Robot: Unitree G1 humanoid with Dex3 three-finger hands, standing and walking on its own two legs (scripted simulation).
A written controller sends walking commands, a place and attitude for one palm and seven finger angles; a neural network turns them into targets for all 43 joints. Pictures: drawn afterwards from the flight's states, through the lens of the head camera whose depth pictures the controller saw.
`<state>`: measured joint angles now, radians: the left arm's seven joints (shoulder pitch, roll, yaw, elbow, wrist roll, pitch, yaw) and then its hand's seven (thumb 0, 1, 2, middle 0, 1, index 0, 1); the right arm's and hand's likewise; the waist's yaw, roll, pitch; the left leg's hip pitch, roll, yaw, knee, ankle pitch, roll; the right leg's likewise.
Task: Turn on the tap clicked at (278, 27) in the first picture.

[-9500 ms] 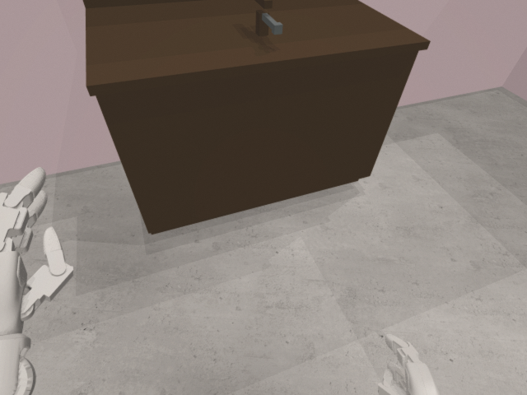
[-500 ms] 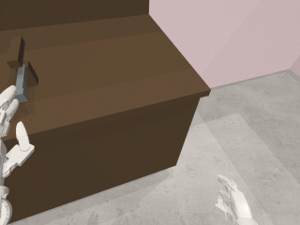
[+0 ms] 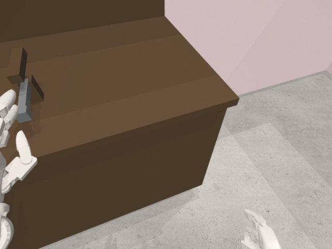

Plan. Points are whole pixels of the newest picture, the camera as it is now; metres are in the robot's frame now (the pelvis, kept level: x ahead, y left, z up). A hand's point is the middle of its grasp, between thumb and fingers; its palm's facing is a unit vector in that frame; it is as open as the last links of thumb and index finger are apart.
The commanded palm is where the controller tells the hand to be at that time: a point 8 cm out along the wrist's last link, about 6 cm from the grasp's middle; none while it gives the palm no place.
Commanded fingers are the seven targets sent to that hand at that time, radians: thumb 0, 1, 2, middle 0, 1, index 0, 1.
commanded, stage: shuffle to correct the standing spot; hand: left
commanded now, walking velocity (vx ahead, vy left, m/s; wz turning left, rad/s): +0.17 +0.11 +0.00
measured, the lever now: (23, 114) +0.39 +0.37 +0.12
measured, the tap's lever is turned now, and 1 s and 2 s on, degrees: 0 0 0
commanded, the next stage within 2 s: come to a stop and stand still in 0.32 s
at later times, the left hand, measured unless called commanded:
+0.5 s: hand (4, 134) +0.27 +0.30 +0.19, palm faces +0.39 -0.82 -0.42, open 7.4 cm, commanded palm +0.22 +0.34 +0.19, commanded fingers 0.00 0.90 0.90 -0.20 -0.30 -0.20 -0.30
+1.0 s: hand out of the picture +0.31 +0.34 +0.18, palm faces +0.41 -0.84 -0.36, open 7.4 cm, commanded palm +0.26 +0.37 +0.19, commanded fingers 0.00 0.90 0.90 -0.20 -0.30 -0.20 -0.30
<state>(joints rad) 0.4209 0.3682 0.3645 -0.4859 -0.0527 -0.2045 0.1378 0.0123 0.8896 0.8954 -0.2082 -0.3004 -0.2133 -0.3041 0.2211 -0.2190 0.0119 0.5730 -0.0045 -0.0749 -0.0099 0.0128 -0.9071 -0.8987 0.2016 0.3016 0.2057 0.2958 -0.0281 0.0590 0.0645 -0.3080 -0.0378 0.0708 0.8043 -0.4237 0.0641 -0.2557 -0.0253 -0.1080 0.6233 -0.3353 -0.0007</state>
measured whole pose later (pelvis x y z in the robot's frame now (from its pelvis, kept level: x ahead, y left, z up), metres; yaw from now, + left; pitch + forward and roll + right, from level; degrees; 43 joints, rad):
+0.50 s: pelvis +0.06 +0.06 +0.01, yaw +0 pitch -2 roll +0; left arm 0.47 0.35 0.37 -0.52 -0.04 -0.22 0.13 0.01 0.89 0.89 -0.21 -0.30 -0.22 -0.30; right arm 0.20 -0.19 0.03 0.63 0.01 -0.10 -0.01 0.01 -0.91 -0.90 0.20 0.30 0.21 0.30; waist 0.01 0.03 0.07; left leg -0.46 0.01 0.04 1.00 -0.41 0.00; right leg -0.20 -0.03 -0.08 0.57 -0.34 -0.01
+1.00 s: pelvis +0.09 +0.09 +0.02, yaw -1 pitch -1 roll -2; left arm 0.46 0.33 0.34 -0.47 -0.08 -0.08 0.15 0.01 0.89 0.90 -0.21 -0.30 -0.21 -0.30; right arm 0.17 -0.20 0.04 0.60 -0.01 -0.08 -0.06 0.01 -0.91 -0.90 0.20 0.30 0.21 0.30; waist 0.03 0.05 0.02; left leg -0.26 0.04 0.05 0.47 -0.20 0.01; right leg -0.17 0.07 -0.06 0.35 -0.16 -0.05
